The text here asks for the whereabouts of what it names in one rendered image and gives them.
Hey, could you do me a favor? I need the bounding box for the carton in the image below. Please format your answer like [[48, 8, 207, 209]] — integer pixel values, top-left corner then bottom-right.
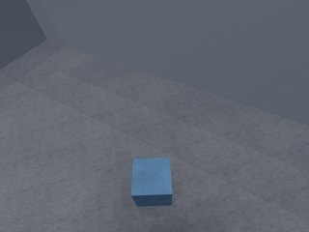
[[131, 158, 173, 207]]

